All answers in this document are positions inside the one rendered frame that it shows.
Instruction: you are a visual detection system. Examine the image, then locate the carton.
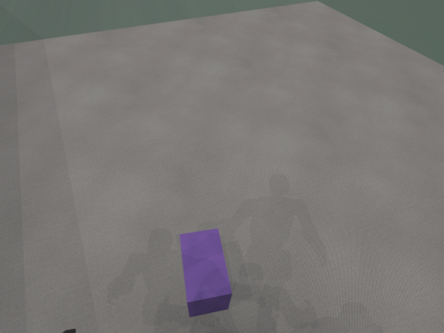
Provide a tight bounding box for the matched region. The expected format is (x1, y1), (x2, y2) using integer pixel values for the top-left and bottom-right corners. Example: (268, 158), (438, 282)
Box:
(180, 228), (232, 317)

